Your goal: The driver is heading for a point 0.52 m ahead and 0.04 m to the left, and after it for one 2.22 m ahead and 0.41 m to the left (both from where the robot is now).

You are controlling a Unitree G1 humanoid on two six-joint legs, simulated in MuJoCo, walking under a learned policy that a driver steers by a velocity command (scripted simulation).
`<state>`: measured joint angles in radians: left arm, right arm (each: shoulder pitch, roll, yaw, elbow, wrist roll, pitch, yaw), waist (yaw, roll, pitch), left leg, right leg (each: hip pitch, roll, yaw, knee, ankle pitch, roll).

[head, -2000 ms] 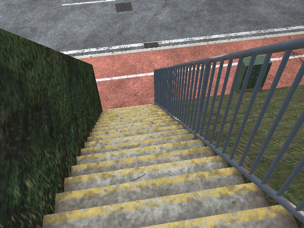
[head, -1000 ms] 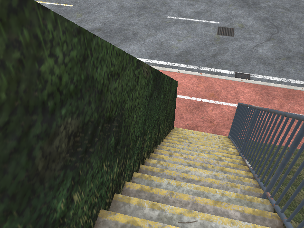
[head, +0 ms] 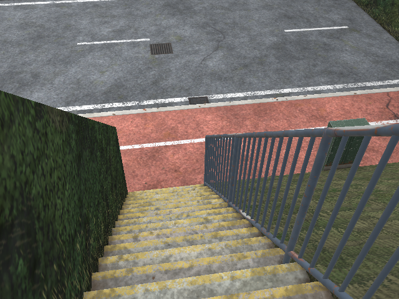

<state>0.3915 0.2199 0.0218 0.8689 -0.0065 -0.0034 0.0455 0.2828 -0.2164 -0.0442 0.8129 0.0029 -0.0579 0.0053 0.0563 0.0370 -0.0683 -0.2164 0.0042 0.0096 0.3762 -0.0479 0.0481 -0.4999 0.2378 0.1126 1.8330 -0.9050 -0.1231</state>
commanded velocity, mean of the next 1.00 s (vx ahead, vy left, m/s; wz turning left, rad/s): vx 0.22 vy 0.00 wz -0.05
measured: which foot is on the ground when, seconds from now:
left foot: down 0.00-0.82, up 0.84-1.00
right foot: up 0.00-0.36, down 0.38-1.00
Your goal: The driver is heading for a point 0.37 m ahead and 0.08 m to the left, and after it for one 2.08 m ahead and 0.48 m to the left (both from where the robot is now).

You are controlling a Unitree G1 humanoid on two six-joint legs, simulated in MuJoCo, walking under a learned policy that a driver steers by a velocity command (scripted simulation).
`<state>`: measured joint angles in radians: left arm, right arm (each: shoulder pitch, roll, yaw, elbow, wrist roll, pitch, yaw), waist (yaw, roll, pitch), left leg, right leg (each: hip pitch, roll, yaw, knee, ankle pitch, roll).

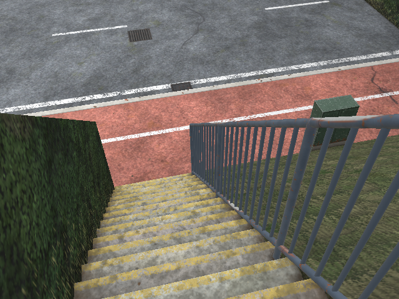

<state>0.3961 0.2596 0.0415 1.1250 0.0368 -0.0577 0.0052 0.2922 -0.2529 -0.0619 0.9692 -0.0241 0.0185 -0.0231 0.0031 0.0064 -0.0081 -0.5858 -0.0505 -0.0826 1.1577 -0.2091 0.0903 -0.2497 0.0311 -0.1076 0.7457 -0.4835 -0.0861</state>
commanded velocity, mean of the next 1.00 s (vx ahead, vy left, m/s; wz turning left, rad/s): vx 0.49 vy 0.00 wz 0.43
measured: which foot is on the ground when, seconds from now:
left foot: up 0.00-0.24, down 0.26-0.78, up 0.80-1.00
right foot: down 0.00-0.26, up 0.28-0.74, down 0.76-1.00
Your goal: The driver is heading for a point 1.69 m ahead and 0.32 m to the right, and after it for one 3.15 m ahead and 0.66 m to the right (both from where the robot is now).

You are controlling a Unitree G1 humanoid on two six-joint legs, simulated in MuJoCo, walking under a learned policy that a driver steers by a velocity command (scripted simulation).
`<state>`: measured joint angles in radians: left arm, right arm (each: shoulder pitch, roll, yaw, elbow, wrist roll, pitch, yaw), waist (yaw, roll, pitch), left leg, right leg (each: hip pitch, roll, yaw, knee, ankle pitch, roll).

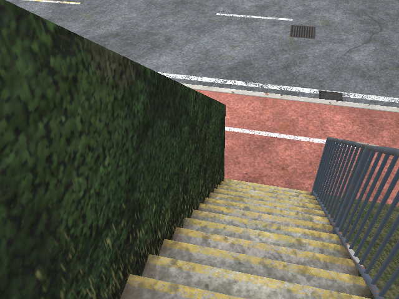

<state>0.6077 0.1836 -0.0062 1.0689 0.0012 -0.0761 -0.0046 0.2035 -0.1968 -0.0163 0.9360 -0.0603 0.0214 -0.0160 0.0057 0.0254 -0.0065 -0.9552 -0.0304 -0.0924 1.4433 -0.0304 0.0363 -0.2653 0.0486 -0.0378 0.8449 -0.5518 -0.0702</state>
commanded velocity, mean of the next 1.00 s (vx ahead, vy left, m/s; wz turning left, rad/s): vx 0.50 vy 0.00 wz -0.38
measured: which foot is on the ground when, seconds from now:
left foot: up 0.00-0.26, down 0.28-0.82, up 0.84-1.00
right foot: down 0.00-0.30, up 0.32-0.80, down 0.82-1.00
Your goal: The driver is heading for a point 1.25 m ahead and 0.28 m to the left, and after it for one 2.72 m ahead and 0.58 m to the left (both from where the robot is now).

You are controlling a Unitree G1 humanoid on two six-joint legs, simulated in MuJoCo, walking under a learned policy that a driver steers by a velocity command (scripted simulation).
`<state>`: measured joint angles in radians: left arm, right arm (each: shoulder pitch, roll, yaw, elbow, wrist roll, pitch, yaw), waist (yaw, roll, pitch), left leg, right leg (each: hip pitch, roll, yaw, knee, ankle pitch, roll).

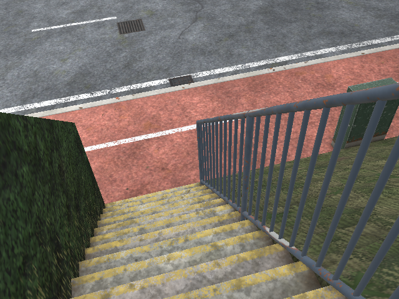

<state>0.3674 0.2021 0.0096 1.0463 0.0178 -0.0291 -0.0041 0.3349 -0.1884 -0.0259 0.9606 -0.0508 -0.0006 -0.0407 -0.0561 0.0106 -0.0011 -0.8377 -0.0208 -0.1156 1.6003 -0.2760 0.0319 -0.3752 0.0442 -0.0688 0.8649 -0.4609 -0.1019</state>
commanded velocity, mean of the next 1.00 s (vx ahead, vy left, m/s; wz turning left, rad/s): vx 0.50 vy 0.00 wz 0.30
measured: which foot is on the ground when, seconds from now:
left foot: up 0.00-0.34, down 0.36-0.90, up 0.92-1.00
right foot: down 0.00-0.36, up 0.38-0.88, down 0.90-1.00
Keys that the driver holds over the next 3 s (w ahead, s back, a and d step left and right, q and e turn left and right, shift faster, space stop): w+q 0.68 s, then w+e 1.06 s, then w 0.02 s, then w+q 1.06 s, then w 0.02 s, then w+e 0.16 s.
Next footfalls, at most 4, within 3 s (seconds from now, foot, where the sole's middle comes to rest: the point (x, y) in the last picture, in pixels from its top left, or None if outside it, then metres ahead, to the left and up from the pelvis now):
0.36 left None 0.25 0.14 -0.95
0.90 right None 0.51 0.05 -1.16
1.32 left None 0.70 0.32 -1.37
1.84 right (184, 287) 0.97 0.13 -1.58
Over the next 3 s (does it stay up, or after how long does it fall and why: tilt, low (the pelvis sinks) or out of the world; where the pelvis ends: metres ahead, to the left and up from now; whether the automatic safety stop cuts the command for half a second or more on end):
stays up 1.37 0.29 -1.22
